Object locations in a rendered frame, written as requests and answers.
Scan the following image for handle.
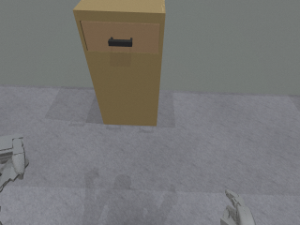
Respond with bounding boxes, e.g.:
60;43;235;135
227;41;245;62
108;37;133;47

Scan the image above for drawer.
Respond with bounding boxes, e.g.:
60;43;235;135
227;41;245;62
81;21;160;53

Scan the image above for right robot hand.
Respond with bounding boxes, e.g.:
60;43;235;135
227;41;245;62
220;189;256;225

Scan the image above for cabinet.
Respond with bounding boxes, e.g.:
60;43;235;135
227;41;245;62
73;0;166;127

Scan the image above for left robot hand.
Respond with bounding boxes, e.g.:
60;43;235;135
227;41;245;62
0;133;29;192

